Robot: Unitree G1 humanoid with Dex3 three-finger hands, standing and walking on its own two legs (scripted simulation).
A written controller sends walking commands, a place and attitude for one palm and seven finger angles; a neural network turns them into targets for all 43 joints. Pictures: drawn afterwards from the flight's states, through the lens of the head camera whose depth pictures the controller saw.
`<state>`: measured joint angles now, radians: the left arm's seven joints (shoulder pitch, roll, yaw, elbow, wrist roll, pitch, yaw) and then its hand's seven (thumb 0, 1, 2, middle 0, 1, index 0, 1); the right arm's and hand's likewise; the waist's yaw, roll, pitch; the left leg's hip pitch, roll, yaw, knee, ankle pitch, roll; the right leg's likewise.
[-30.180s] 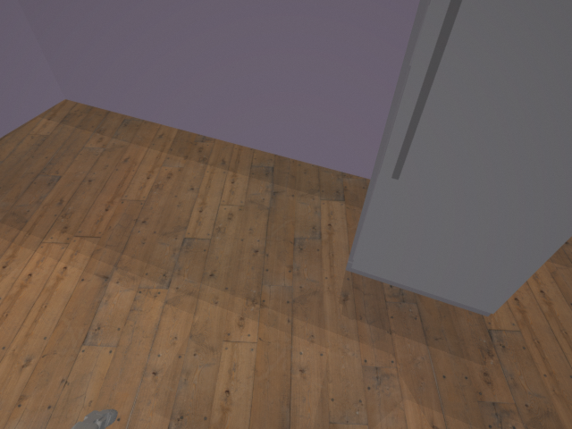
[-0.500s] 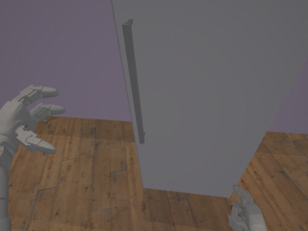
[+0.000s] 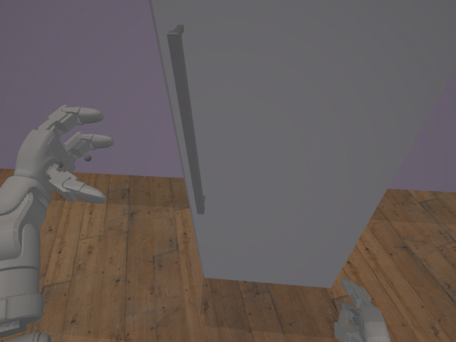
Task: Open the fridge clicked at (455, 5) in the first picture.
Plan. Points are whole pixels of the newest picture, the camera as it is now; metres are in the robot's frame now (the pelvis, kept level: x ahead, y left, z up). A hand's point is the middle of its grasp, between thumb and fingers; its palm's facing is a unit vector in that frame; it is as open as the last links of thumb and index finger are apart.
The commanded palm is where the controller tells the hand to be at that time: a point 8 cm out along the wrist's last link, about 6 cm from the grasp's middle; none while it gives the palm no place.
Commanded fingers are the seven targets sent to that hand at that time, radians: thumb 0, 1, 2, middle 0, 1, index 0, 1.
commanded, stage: move the hooked fingers beside the handle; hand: left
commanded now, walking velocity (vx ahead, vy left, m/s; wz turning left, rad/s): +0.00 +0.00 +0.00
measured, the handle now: (192, 140) +0.51 +0.13 +0.09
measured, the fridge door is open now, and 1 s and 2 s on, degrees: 0 0 0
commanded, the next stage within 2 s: none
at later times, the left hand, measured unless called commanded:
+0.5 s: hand (112, 145) +0.36 +0.23 +0.19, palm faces +0.01 -1.00 -0.03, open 14.0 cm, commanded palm +0.34 +0.27 +0.20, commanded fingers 0.00 -0.50 0.30 -0.30 -1.20 -0.30 -1.20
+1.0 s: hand (141, 123) +0.42 +0.20 +0.20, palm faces +0.01 -1.00 +0.00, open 14.0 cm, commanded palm +0.40 +0.25 +0.19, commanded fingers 0.00 -0.50 0.30 -0.30 -1.20 -0.30 -1.20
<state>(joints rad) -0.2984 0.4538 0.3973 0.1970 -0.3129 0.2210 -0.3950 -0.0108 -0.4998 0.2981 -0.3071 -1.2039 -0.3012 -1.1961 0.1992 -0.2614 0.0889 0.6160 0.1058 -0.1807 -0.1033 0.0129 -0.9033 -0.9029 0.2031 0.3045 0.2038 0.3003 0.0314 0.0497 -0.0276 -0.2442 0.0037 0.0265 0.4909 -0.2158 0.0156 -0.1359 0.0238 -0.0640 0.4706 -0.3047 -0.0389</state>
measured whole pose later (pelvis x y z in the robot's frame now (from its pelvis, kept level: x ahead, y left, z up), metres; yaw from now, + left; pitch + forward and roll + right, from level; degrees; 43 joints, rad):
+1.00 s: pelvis +0.00 +0.00 +0.00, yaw -1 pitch +1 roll +0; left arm -0.69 0.42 0.29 0.66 -0.21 0.15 -0.22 -0.01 -0.50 0.30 -0.30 -1.20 -0.30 -1.20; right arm 0.29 -0.28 0.06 0.67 0.09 -0.08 -0.10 0.01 -0.90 -0.90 0.20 0.30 0.20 0.30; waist -0.03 0.03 -0.03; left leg -0.28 0.01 0.05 0.46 -0.20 0.02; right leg -0.18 0.03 -0.04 0.44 -0.28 -0.04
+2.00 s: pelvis +0.00 +0.01 +0.00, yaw -2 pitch +3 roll -1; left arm -0.81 0.44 0.30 0.87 -0.18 0.02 -0.22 -0.01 -0.50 0.30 -0.30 -1.20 -0.30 -1.20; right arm 0.34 -0.28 0.05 0.68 0.09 -0.06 -0.09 0.01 -0.90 -0.90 0.20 0.30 0.20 0.30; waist -0.05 0.02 -0.04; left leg -0.34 0.01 0.05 0.52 -0.23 0.02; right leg -0.24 0.03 -0.04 0.49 -0.30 -0.03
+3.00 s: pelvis +0.01 +0.00 +0.00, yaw -2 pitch +3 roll +0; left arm -0.76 0.41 0.32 0.84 -0.17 0.02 -0.20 -0.01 -0.50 0.30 -0.30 -1.20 -0.30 -1.20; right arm 0.37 -0.28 0.04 0.68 0.08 -0.05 -0.08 0.01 -0.90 -0.90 0.20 0.30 0.20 0.30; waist -0.06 0.03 -0.04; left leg -0.34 0.02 0.06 0.51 -0.23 0.02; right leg -0.24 0.04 -0.02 0.49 -0.30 -0.04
